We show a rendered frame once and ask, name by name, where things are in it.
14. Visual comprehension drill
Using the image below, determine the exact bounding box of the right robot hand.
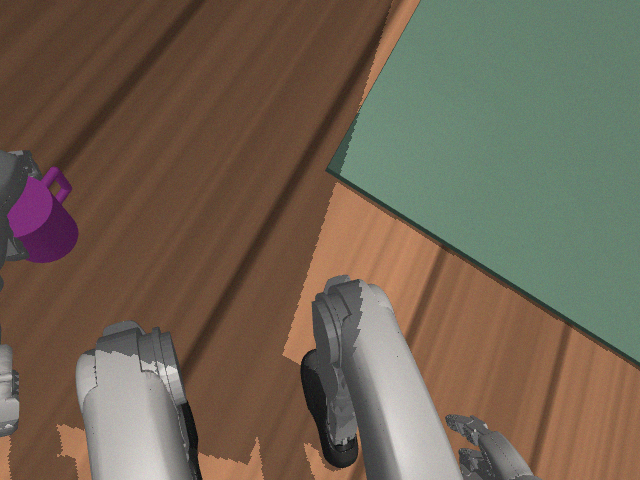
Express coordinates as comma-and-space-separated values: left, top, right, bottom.
445, 414, 534, 480

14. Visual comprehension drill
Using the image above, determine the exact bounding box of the right robot foot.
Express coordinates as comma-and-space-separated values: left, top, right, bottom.
301, 349, 358, 468

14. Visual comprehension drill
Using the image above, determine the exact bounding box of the mug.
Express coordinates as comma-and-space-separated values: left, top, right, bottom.
7, 166, 78, 263

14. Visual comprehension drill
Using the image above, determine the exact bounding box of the left robot hand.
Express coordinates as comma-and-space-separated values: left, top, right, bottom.
0, 150, 43, 261

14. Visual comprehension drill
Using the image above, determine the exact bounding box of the left robot foot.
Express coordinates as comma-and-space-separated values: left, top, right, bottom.
181, 401, 203, 480

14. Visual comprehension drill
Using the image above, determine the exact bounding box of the left robot arm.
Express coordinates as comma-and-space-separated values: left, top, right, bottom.
0, 209, 19, 437

